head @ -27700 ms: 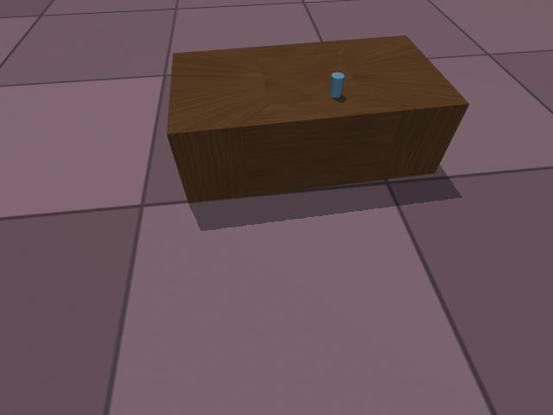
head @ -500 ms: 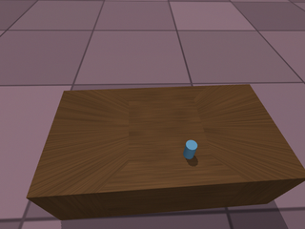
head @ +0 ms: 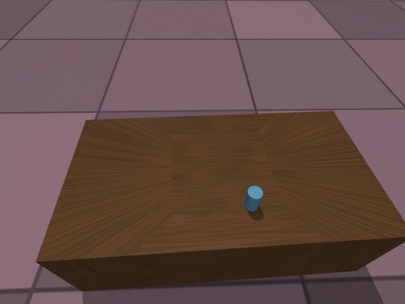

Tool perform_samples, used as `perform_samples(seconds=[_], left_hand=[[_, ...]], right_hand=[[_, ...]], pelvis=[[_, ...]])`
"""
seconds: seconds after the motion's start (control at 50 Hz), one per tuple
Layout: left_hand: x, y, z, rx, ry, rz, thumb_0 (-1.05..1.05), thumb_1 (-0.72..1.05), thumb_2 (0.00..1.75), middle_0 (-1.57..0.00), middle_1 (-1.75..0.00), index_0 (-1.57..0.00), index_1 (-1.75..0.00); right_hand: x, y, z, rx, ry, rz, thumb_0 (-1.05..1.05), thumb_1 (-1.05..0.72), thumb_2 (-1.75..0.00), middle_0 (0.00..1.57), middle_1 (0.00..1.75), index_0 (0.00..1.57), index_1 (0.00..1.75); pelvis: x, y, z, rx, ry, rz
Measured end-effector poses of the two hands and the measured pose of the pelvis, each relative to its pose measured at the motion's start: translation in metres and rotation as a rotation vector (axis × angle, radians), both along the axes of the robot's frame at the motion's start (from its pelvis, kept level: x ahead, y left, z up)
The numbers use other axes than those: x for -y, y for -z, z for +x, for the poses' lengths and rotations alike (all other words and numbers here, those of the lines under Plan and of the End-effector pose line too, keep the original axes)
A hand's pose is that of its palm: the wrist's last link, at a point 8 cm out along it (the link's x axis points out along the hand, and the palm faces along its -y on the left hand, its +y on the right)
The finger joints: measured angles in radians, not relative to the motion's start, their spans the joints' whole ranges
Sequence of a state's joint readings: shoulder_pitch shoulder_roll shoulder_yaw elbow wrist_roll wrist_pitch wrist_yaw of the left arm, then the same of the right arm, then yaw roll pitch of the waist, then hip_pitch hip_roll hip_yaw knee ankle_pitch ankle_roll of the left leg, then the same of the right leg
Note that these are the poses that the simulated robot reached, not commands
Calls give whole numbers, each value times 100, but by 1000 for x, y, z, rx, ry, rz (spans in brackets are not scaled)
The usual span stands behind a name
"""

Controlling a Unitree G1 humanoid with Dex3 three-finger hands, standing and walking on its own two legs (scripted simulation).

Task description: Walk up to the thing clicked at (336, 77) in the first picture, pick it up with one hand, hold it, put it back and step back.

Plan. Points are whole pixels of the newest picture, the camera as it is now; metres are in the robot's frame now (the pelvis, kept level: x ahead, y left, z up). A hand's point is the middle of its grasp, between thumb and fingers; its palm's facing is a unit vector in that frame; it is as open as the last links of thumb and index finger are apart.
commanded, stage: stand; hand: right
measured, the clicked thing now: (253, 198) +0.51 -0.18 -0.32
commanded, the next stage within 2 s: step back in 0.06 s
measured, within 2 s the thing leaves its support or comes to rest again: neither
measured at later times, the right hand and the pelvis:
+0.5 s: hand out of the picture +0.05 -0.31 -0.18, palm faces -0.02 +0.93 -0.36, open 7.3 cm; pelvis -0.07 -0.04 -0.02, yaw -1 degrees
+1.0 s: hand out of the picture -0.08 -0.27 -0.15, palm faces -0.06 +0.90 -0.43, open 7.4 cm; pelvis -0.19 +0.00 -0.02, yaw +0 degrees
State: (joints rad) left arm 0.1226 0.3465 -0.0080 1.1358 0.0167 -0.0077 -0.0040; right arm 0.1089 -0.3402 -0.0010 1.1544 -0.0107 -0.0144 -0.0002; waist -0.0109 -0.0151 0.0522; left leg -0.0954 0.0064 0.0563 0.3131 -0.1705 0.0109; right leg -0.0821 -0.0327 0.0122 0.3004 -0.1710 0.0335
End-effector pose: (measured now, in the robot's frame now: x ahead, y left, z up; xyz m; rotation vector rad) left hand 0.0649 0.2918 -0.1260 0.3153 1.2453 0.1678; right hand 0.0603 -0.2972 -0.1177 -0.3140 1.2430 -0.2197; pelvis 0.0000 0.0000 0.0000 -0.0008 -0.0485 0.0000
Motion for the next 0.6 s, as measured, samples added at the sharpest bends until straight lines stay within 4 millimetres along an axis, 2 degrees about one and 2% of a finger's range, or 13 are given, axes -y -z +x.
perform_samples(seconds=[0.1, 0.24, 0.34, 0.4, 0.48, 0.6], left_hand=[[-1, 1, 1, 6, -12, -1, 1, 91, 90, -20, -30, -20, -30], [-7, 4, -2, 13, -3, 58, 1, 91, 90, -20, -30, -20, -30], [3, 3, -21, 15, -4, 103, 1, 91, 90, -20, -30, -20, -30], [12, -1, -36, -4, 8, 106, 1, 91, 90, -20, -30, -20, -30], [21, -8, -46, 0, 7, 102, 1, 90, 90, -20, -30, -20, -30], [23, -8, -48, 114, -12, 87, 1, 90, 90, -21, -30, -20, -30]], right_hand=[[2, 1, 1, -2, 6, 3, 1, -90, -90, 21, 30, 21, 30], [24, 8, 2, 25, 12, -15, 1, -90, -90, 21, 30, 21, 30], [50, 24, 7, 64, 4, -19, 1, -90, -90, 21, 30, 21, 30], [54, 25, 6, 74, 0, -18, 1, -91, -90, 20, 30, 21, 30], [52, 25, -8, 62, -23, -6, 1, -91, -90, 20, 30, 21, 30], [44, 30, -46, -31, -89, -27, 1, -91, -90, 20, 30, 21, 30]], pelvis=[[1, 2, -2, -9, 1, 1], [13, 14, -25, -15, 9, 13], [31, 28, -38, -14, 18, 9], [35, 25, -50, -12, 23, 21], [36, 19, -63, -31, 17, 25], [32, 21, -86, -38, -31, 13]])
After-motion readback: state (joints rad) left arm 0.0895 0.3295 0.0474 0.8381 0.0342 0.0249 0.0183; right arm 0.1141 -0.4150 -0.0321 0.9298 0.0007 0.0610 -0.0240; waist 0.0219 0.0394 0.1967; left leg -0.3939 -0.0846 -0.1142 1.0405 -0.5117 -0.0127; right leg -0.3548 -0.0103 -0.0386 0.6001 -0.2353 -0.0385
